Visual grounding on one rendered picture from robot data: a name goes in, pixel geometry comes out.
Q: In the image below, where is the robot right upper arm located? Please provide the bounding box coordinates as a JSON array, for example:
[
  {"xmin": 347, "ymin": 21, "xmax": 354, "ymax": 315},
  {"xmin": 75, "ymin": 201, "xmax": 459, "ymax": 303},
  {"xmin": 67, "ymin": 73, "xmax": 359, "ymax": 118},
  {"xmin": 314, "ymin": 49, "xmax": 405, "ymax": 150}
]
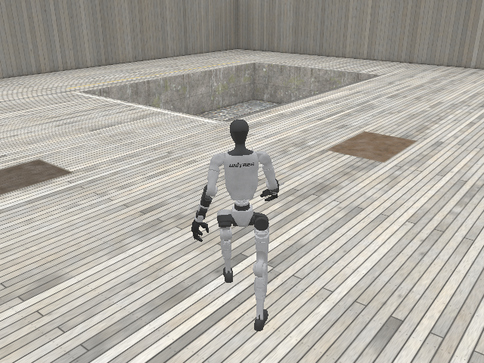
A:
[{"xmin": 256, "ymin": 151, "xmax": 278, "ymax": 190}]

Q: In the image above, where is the left robot hand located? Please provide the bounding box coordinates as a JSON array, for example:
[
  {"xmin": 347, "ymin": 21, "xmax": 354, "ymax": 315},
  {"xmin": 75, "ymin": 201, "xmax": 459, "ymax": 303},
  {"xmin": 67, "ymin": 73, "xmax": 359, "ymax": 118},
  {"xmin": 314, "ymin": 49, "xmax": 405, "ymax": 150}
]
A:
[{"xmin": 191, "ymin": 220, "xmax": 209, "ymax": 242}]

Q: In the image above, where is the robot left forearm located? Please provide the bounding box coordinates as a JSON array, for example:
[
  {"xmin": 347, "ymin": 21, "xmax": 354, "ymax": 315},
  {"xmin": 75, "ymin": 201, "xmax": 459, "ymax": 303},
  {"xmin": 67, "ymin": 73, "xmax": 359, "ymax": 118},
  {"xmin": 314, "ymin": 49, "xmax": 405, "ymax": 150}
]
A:
[{"xmin": 194, "ymin": 185, "xmax": 212, "ymax": 222}]

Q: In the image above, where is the robot right forearm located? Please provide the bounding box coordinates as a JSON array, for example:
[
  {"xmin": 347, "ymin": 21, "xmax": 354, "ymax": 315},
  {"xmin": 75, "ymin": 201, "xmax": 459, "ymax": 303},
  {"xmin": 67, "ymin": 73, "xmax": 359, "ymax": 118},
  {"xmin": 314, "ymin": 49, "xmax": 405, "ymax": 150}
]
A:
[{"xmin": 270, "ymin": 179, "xmax": 279, "ymax": 195}]

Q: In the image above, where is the robot right foot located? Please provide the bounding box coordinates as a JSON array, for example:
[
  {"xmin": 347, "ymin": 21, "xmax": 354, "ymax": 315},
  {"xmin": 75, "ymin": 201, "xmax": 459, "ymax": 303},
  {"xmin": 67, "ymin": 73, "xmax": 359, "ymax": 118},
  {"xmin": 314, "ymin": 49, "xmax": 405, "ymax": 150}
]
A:
[{"xmin": 254, "ymin": 309, "xmax": 268, "ymax": 331}]

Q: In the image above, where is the robot left upper arm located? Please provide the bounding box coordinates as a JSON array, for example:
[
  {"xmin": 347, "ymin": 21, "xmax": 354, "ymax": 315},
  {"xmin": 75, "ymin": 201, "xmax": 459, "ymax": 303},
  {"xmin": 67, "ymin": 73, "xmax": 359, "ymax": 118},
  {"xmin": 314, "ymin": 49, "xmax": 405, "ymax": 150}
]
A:
[{"xmin": 206, "ymin": 153, "xmax": 225, "ymax": 197}]

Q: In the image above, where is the humanoid robot head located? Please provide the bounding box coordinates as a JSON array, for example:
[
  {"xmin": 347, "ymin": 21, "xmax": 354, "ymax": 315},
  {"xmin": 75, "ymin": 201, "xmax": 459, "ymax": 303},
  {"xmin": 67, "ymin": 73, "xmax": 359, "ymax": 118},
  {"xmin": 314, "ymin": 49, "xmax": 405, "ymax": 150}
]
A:
[{"xmin": 228, "ymin": 119, "xmax": 253, "ymax": 156}]

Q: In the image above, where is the right robot hand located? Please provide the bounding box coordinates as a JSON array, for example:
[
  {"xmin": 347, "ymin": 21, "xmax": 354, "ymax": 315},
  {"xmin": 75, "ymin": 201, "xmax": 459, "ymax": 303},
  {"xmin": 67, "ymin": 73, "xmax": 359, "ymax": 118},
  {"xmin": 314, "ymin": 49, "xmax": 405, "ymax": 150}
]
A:
[{"xmin": 260, "ymin": 189, "xmax": 278, "ymax": 201}]

